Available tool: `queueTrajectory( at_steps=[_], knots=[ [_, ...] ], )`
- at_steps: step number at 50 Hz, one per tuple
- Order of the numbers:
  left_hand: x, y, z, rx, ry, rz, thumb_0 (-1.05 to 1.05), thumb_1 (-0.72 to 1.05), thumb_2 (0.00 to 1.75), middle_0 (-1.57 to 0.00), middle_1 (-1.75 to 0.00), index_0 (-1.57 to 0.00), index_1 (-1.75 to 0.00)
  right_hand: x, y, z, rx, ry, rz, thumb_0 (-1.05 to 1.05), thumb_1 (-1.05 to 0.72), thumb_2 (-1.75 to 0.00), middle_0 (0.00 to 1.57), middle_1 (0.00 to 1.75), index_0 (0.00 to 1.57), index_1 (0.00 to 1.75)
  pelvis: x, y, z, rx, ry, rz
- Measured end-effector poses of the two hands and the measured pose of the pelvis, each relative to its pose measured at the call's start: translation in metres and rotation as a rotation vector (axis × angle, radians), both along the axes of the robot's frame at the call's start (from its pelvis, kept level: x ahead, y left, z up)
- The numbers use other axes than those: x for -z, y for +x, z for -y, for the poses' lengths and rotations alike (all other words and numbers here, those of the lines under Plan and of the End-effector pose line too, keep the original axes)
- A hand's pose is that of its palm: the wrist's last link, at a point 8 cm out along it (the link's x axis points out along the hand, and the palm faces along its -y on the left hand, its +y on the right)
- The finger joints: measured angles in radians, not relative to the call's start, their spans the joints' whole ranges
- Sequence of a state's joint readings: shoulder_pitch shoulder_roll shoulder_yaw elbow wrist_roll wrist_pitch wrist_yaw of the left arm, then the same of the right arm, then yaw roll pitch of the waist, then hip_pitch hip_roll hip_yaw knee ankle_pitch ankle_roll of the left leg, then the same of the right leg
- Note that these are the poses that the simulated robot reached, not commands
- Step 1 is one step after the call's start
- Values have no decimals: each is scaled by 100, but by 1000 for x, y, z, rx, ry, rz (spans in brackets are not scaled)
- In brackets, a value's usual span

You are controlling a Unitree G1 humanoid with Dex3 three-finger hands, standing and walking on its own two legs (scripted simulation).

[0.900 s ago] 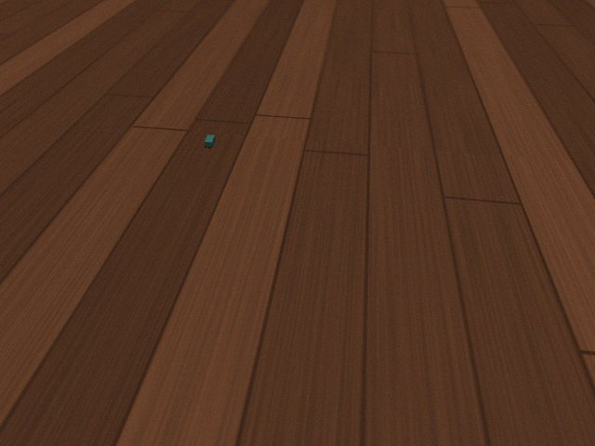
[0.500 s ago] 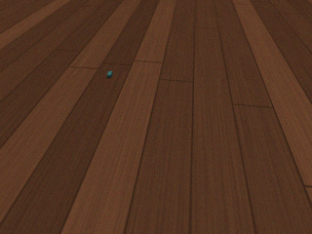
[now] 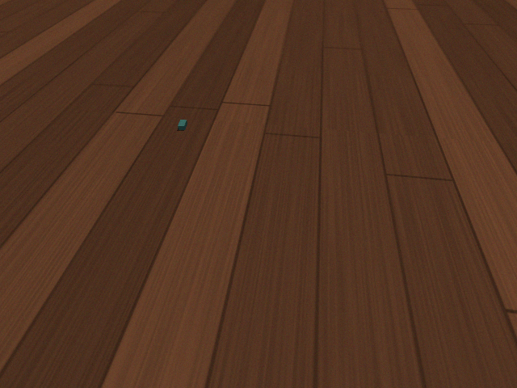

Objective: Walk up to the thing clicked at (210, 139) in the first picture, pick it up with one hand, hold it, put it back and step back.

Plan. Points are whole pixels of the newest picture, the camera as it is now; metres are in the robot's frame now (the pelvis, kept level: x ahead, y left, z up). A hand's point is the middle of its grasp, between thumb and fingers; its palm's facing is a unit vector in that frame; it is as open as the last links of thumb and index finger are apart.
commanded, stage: stand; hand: left
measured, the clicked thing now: (182, 124) +1.88 +0.54 -0.77
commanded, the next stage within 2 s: walk up in 0.22 s
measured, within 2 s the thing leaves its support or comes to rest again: neither
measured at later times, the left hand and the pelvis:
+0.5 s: hand out of the picture +0.07 +0.36 -0.15, palm faces +0.27 -0.90 -0.35, open 7.4 cm; pelvis +0.05 +0.04 -0.01, yaw +14 degrees
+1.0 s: hand (41, 329) +0.27 +0.44 -0.14, palm faces +0.49 -0.81 -0.31, open 7.4 cm; pelvis +0.31 +0.12 -0.01, yaw +34 degrees
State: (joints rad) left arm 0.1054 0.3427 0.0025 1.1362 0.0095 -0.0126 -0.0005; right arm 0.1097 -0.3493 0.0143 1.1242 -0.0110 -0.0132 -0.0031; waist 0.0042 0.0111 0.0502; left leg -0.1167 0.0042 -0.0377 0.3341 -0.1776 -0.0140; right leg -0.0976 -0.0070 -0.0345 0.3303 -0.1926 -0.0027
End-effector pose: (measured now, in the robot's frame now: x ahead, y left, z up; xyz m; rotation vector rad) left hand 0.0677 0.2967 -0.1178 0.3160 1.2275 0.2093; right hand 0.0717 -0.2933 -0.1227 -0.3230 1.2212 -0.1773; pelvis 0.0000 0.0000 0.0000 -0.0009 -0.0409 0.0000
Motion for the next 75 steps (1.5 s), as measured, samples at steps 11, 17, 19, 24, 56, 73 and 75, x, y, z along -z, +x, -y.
queueTrajectory(
  at_steps=[11, 17, 19, 24, 56, 73, 75],
  knots=[
    [1, -4, -1, -4, -2, -7, 1, 90, 90, -20, -30, -21, -30, -1, -3, 0, 1, -3, -8, 1, -90, -90, 21, 30, 20, 30, 0, -1, -1, -1, -1, 0],
    [-9, -7, -28, -127, -23, 169, 1, 90, 90, -21, -30, -21, -30, -13, 19, 2, -145, -18, -89, 1, -90, -90, 21, 30, 20, 30, 0, 7, -4, -141, 2, -24],
    [-12, -14, -43, -165, -9, 191, 1, 90, 90, -21, -30, -21, -30, -24, 44, 1, -190, -35, -78, 1, -90, -89, 21, 30, 20, 30, -1, 13, -10, -159, 8, -22],
    [-4, -21, -91, -230, 17, 162, 1, 90, 90, -21, -30, -21, -30, -50, 126, -11, -256, -89, 65, 1, -90, -90, 21, 30, 20, 30, 6, 42, -35, -228, -5, 3],
    [-17, 260, -178, -559, 133, 269, 2, 91, 90, -20, -30, -20, -30, -1, 583, -132, -690, -215, 30, 1, -89, -89, 21, 30, 21, 31, 39, 413, -113, -677, -1, -76],
    [-12, 317, -80, -968, 84, -50, 1, 90, 90, -20, -30, -21, -30, -12, 937, -371, -1081, 8, 256, 1, -90, -90, 21, 30, 20, 30, 27, 659, -164, -896, 39, -45],
    [8, 336, -76, -1003, 65, -72, 1, 90, 90, -20, -30, -20, -30, 3, 964, -387, -1097, -10, 265, 1, -90, -90, 21, 30, 20, 30, 44, 686, -177, -918, 38, -36]
  ],
)
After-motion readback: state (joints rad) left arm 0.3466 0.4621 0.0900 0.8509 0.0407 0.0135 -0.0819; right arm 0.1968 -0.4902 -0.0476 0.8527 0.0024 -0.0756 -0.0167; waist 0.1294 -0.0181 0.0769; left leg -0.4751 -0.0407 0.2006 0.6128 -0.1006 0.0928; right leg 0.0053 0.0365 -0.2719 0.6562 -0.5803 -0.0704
